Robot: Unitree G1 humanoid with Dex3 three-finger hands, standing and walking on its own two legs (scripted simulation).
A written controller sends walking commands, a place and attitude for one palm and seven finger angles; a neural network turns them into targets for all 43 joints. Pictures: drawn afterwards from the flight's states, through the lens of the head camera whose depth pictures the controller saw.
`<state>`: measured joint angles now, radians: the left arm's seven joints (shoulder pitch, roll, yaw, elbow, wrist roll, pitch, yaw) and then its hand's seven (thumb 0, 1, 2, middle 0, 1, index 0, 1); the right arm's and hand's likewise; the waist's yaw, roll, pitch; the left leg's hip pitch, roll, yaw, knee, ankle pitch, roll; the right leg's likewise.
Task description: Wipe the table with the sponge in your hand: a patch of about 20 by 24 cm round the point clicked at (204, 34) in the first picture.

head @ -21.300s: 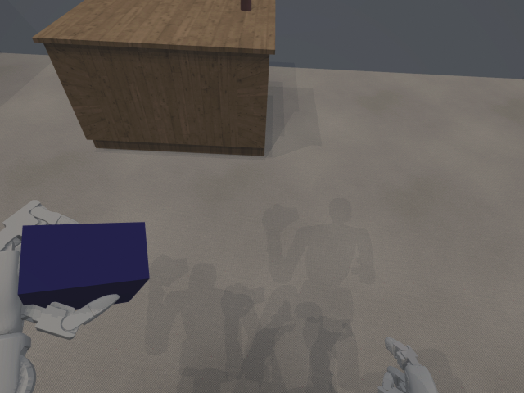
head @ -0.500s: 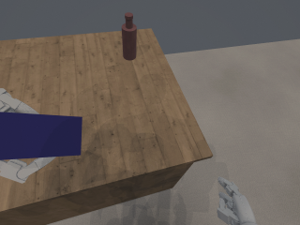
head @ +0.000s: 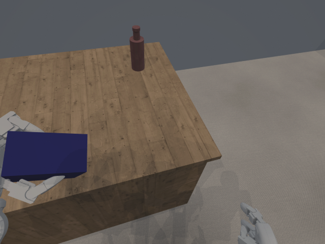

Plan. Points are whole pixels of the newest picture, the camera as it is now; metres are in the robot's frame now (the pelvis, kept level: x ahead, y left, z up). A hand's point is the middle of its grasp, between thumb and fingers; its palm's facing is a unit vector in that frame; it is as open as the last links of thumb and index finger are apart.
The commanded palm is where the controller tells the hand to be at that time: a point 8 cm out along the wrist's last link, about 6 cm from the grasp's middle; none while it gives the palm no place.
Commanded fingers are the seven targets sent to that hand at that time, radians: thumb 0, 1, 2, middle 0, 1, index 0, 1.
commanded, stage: come to a stop and stand still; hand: left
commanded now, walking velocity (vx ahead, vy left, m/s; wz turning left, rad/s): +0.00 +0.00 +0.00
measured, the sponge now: (58, 159) +0.23 +0.22 +0.14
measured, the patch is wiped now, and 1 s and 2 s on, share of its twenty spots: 0.00 0.00 0.00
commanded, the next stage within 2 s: look again from close up in 0.26 s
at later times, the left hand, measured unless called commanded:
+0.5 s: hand (32, 160) +0.21 +0.25 +0.17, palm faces +0.33 -0.88 -0.35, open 10.1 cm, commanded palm +0.16 +0.28 +0.18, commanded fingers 0.00 0.10 1.30 -1.20 -1.60 -1.20 -1.60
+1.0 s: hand (55, 140) +0.26 +0.22 +0.17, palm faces +0.31 -0.90 -0.31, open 10.1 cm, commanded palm +0.20 +0.26 +0.18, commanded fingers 0.00 0.10 1.30 -1.20 -1.60 -1.20 -1.60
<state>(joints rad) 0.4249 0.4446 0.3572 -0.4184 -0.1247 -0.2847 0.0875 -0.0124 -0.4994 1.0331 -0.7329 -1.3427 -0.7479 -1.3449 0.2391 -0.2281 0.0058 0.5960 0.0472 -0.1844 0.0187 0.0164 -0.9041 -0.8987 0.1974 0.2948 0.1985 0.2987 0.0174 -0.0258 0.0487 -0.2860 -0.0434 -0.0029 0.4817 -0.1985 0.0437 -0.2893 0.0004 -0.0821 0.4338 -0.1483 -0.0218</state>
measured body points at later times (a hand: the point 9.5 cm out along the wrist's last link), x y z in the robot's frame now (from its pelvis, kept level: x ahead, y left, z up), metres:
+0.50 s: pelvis +0.00 +0.00 +0.00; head +0.02 +0.02 +0.45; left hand +0.19 +0.29 +0.18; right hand +0.18 -0.23 -0.06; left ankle +0.04 +0.09 -0.74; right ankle +0.05 -0.11 -0.74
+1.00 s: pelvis +0.02 -0.01 +0.00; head +0.04 +0.01 +0.45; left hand +0.23 +0.27 +0.19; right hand +0.20 -0.23 -0.06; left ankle +0.04 +0.09 -0.74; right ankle +0.05 -0.11 -0.74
